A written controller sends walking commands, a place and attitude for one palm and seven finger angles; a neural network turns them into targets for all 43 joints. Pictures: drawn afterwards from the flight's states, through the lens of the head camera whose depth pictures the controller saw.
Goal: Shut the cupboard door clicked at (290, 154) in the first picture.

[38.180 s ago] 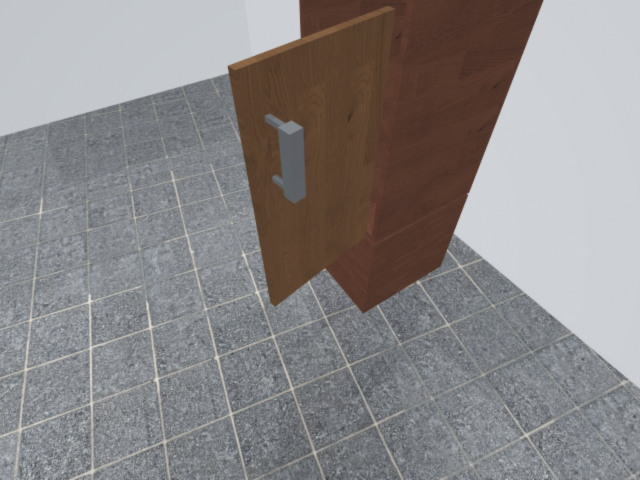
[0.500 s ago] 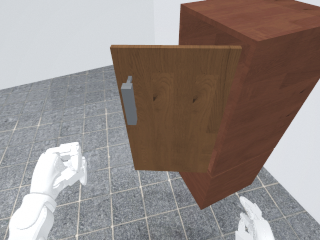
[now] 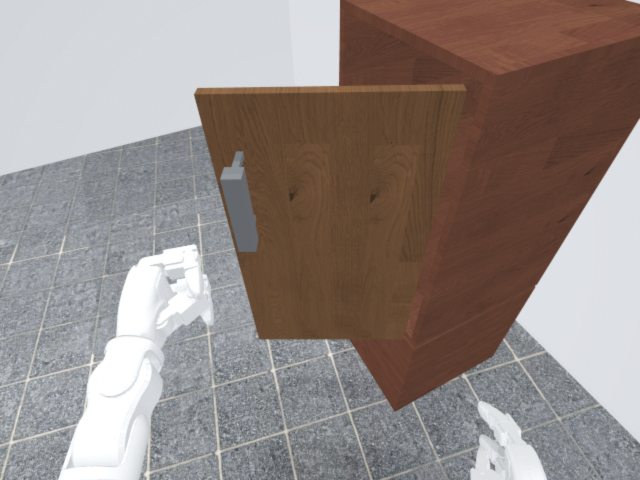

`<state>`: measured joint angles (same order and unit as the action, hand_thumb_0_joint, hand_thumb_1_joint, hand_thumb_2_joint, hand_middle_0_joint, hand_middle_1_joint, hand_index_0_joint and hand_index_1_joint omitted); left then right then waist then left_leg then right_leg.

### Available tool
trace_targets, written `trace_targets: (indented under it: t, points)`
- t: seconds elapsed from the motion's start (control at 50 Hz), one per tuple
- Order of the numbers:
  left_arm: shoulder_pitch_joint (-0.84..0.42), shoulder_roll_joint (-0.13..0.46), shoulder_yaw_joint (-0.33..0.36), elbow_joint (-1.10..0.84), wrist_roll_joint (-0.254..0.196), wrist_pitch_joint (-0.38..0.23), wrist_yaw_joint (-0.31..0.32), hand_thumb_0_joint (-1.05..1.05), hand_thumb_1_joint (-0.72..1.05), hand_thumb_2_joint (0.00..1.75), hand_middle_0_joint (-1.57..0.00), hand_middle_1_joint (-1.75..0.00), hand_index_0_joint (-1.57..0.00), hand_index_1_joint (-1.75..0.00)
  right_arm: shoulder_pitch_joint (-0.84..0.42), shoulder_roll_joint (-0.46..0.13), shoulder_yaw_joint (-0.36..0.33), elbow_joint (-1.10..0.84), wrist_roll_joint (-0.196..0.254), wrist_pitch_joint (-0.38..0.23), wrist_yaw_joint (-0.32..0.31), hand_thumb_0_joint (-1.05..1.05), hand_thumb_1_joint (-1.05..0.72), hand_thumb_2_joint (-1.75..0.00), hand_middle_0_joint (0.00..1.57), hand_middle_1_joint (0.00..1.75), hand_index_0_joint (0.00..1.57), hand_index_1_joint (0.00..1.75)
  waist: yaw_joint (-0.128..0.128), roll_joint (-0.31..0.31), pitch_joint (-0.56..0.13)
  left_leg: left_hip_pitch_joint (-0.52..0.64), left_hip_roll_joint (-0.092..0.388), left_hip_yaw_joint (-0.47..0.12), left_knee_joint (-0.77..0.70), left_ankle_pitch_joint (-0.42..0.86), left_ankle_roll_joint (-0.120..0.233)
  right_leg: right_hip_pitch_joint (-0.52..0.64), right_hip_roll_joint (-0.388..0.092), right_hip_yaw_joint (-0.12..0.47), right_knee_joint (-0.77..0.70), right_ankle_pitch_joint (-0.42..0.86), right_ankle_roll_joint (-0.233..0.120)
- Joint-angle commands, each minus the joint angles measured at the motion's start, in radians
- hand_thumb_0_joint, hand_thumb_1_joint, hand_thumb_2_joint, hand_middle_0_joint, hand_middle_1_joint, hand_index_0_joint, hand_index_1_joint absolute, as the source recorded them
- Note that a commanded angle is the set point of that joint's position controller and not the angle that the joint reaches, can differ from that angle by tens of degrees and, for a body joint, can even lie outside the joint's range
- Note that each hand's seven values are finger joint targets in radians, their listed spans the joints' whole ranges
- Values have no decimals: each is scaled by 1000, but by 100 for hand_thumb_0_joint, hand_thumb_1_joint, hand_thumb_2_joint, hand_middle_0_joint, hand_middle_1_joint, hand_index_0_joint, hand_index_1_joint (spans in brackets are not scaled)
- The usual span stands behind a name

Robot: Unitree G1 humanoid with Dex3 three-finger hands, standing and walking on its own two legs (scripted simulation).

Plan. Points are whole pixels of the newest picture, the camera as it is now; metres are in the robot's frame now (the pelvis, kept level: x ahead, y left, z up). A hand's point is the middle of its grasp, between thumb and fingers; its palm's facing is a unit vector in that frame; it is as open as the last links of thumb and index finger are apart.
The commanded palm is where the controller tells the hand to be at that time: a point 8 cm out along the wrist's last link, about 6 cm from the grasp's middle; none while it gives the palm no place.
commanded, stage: bring the fist close to the handle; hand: left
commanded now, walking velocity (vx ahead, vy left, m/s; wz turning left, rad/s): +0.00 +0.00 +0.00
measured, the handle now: (243, 202) +0.46 +0.14 +0.12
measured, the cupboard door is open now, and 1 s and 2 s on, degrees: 62 61 43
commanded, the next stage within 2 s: push the door shut along its arc in 0.88 s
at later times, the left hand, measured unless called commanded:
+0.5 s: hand (254, 247) +0.37 +0.11 +0.12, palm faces +0.03 -1.00 -0.01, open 3.1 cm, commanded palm +0.35 +0.16 +0.12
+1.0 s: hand (247, 249) +0.37 +0.12 +0.12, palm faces +0.05 -1.00 +0.00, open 3.1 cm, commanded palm +0.35 +0.16 +0.12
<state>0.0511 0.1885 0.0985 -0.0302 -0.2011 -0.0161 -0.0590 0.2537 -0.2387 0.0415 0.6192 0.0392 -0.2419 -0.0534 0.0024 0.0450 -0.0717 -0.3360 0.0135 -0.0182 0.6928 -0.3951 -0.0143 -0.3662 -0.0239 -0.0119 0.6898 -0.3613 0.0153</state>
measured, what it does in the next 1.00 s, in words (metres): stands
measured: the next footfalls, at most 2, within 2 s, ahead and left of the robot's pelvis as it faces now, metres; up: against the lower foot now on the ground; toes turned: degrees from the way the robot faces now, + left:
none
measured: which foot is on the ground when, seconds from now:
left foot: down 0.00-1.00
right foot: down 0.00-1.00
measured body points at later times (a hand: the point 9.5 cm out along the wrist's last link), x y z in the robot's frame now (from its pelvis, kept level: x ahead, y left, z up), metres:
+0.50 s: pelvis +0.00 +0.00 +0.00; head +0.01 -0.01 +0.45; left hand +0.36 +0.16 +0.12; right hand +0.14 -0.24 -0.10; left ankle -0.02 +0.13 -0.72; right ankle +0.00 -0.13 -0.72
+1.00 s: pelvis -0.01 +0.00 +0.00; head +0.00 -0.01 +0.45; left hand +0.36 +0.17 +0.12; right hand +0.13 -0.24 -0.10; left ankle -0.02 +0.13 -0.72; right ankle +0.00 -0.13 -0.72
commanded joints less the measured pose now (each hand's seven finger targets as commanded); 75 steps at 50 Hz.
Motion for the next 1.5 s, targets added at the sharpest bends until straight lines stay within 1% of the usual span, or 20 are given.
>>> trace_targets:
  t: [0.0,0.1,0.18,0.26,0.3,0.4,0.46,0.5,0.56,0.66,0.74,0.82,0.94,1.2,1.24,1.3,1.34,1.42,1.44,1.48]
  points:
    - [-323,103,31,-201,11,-70,16,0,90,90,-130,-150,-130,-150,-114,-103,-42,-157,4,-42,-2,0,-90,-90,20,30,20,30,-5,-39,-143,46,-15,36,-95,284,25,65,15,-41,-97,274,-19]
    - [-391,114,46,-124,16,-69,36,0,90,90,-130,-150,-130,-150,-108,-107,-46,-144,1,-24,-1,0,-90,-90,20,30,20,30,-4,-83,-174,47,-16,36,-91,284,26,78,15,-35,-99,286,-18]
    - [-495,72,8,-73,25,-64,51,0,90,90,-130,-150,-130,-150,-107,-100,-46,-140,5,-1,3,0,-90,-90,20,30,20,30,-13,-39,-184,58,-17,43,-91,302,21,71,15,-36,-91,310,-22]
    - [-589,45,-12,-3,34,-65,75,0,90,90,-130,-150,-130,-150,-100,-99,-48,-132,4,17,6,0,-90,-90,20,30,20,30,-23,-61,-191,58,-15,43,-89,298,22,64,17,-35,-94,309,-21]
    - [-584,89,38,48,41,-71,90,0,90,90,-130,-150,-130,-150,-91,-106,-53,-124,-1,28,6,0,-90,-90,20,30,20,30,-13,-90,-212,52,-13,44,-89,304,23,82,18,-33,-95,318,-20]
    - [-718,91,39,135,51,-87,112,0,90,90,-130,-150,-130,-150,-77,-106,-57,-109,0,53,9,0,-90,-90,20,30,20,30,-26,-82,-209,41,-12,50,-87,297,23,70,18,-25,-98,313,-20]
    - [-805,21,-22,161,59,-102,123,0,90,90,-130,-150,-130,-150,-69,-98,-60,-108,3,60,14,0,-90,-90,20,30,20,30,-38,-46,-235,62,-10,49,-82,318,20,54,21,-31,-83,329,-26]
    - [-760,88,47,219,63,-105,135,0,90,90,-130,-150,-130,-150,-55,-109,-65,-101,-2,69,14,0,-90,-90,20,30,20,30,-22,-80,-251,45,-9,50,-82,323,21,78,21,-28,-84,337,-25]
    - [-715,81,62,218,58,-119,130,0,90,90,-130,-150,-130,-150,-51,-106,-69,-118,-2,79,22,0,-90,-90,20,30,20,30,-4,-99,-288,44,-10,64,-86,365,20,123,20,-25,-77,405,-27]
    - [-722,72,48,171,57,-143,117,0,90,90,-130,-150,-130,-150,-48,-106,-74,-126,0,90,25,0,-90,-90,20,30,20,30,-12,-79,-274,50,-8,72,-91,367,24,119,24,-22,-85,414,-25]
    - [-731,55,20,128,56,-155,106,0,90,90,-130,-150,-130,-150,-54,-102,-75,-128,2,89,23,0,-90,-90,20,30,20,30,-23,-42,-261,62,-7,70,-98,340,23,103,26,-23,-93,377,-25]
    - [-730,68,26,163,52,-144,104,0,90,90,-130,-150,-130,-150,-49,-110,-72,-117,3,91,16,0,-90,-90,20,30,20,30,-34,-98,-213,46,-7,60,-109,289,28,78,29,-26,-111,316,-22]
    - [-761,47,7,165,54,-138,102,0,90,90,-130,-150,-130,-150,-67,-102,-68,-123,6,96,14,0,-90,-90,20,30,20,30,-33,-44,-220,59,-10,61,-110,265,25,67,29,-24,-114,278,-26]
    - [-1027,133,55,412,46,-159,44,0,90,90,-130,-150,-130,-150,-20,-121,-65,-87,7,125,4,0,-90,-90,20,30,20,30,-69,-81,-222,39,-11,38,-97,238,25,25,30,-21,-103,254,-29]
    - [-1043,97,27,438,43,-172,25,0,90,90,-130,-150,-130,-150,-11,-118,-66,-90,8,126,7,0,-90,-90,20,30,20,30,-72,-66,-262,48,-14,43,-89,273,25,35,31,-20,-90,301,-31]
    - [-1124,129,34,510,48,-197,1,0,90,90,-130,-150,-130,-150,16,-127,-71,-73,7,132,6,0,-90,-90,20,30,20,30,-88,-58,-256,41,-12,37,-80,263,25,9,33,-21,-84,286,-32]
    - [-1195,81,-9,565,45,-209,-14,0,90,90,-130,-150,-130,-150,32,-125,-70,-64,9,132,10,0,-90,-90,20,30,20,30,-107,-53,-250,41,-13,30,-77,260,24,-22,36,-25,-78,281,-33]
    - [-1268,187,82,683,43,-237,-34,0,90,90,-130,-150,-130,-150,73,-142,-75,-43,3,140,8,0,-90,-90,20,30,20,30,-103,-58,-287,14,-17,30,-68,250,26,-18,37,-18,-67,278,-34]
    - [-1301,159,55,700,44,-246,-43,0,90,90,-130,-150,-130,-150,81,-139,-73,-41,2,140,12,0,-90,-90,20,30,20,30,-114,-58,-291,10,-19,30,-66,252,25,-23,37,-18,-63,284,-34]
    - [-1320,201,91,737,49,-268,-51,0,90,90,-130,-150,-130,-150,106,-145,-80,-32,-2,142,14,0,-90,-90,20,30,20,30,-112,-68,-318,5,-18,30,-56,281,25,-15,38,-18,-49,315,-35]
